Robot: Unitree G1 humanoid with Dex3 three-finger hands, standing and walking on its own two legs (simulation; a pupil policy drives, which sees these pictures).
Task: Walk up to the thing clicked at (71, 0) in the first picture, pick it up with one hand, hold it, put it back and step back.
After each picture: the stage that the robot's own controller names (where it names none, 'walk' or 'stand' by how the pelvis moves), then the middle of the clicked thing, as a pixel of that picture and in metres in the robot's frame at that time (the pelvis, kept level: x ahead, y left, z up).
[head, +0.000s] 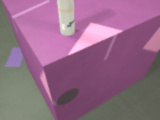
stand; (66, 8) +0.68 +0.11 +0.11
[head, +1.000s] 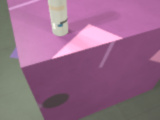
rise first; (57, 5) +0.62 +0.14 +0.15
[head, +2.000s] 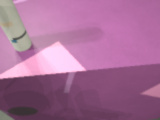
rise first; (9, 19) +0.49 +0.29 +0.14
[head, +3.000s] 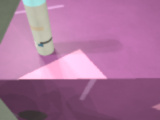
stand; (40, 24) +0.52 +0.18 +0.13
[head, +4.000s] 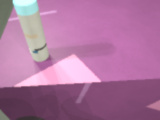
stand; (34, 32) +0.51 +0.21 +0.11
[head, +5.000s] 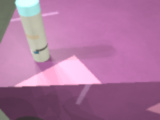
stand; (35, 33) +0.51 +0.20 +0.11
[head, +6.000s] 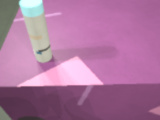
stand; (38, 33) +0.51 +0.20 +0.11
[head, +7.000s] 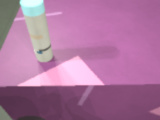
stand; (39, 33) +0.51 +0.19 +0.11
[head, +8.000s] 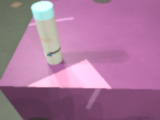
rise first; (49, 36) +0.51 +0.19 +0.11
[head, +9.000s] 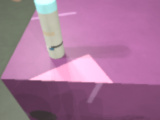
go down; (51, 30) +0.53 +0.18 +0.11
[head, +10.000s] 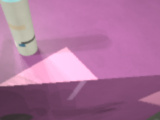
go down; (20, 22) +0.50 +0.18 +0.13
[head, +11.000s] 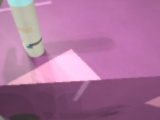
approach; (28, 25) +0.51 +0.18 +0.13
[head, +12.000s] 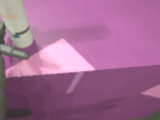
close in; (13, 11) +0.51 +0.19 +0.16
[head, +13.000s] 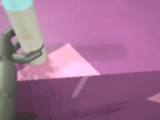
lift; (28, 30) +0.45 +0.16 +0.16
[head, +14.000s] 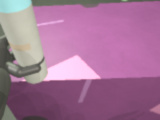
lift; (25, 40) +0.31 +0.16 +0.27
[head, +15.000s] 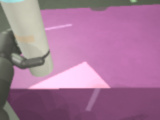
hold; (30, 33) +0.32 +0.15 +0.29
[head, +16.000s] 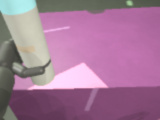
hold; (31, 43) +0.31 +0.14 +0.27
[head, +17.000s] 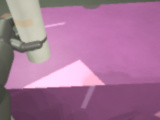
crouch; (28, 19) +0.37 +0.15 +0.29
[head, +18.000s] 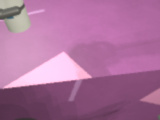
lower; out of the picture +0.48 +0.17 +0.31
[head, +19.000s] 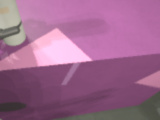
lower; (2, 4) +0.50 +0.19 +0.17
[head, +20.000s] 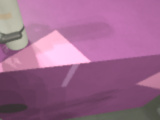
lower; (5, 10) +0.49 +0.18 +0.17
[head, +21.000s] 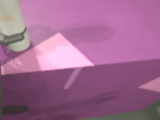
lower; (7, 12) +0.49 +0.18 +0.17
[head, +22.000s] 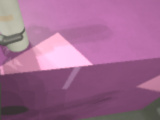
lower; (6, 12) +0.49 +0.18 +0.17
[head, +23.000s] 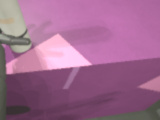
open; (8, 15) +0.49 +0.18 +0.16
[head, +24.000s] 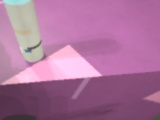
sink last; (26, 26) +0.46 +0.16 +0.15
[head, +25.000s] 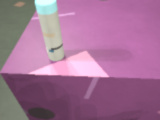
stand; (51, 32) +0.52 +0.18 +0.14
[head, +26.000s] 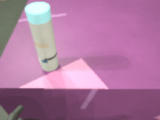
stand; (44, 41) +0.46 +0.17 +0.12
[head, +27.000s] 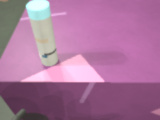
stand; (44, 36) +0.49 +0.18 +0.12
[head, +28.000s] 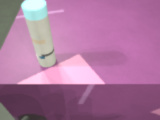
stand; (41, 37) +0.47 +0.18 +0.12
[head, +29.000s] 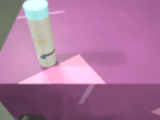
stand; (42, 37) +0.47 +0.18 +0.12
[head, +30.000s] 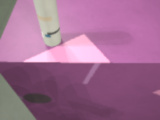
walk; (47, 14) +0.53 +0.15 +0.13
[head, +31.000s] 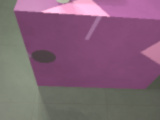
walk; out of the picture +0.80 +0.13 +0.13
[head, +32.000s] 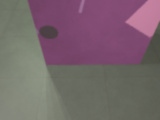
stand; out of the picture +1.14 +0.24 +0.13
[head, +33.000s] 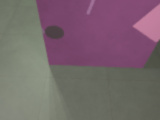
stand; out of the picture +1.12 +0.13 +0.12
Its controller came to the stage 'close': yes
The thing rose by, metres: 0.20
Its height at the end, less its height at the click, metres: +0.00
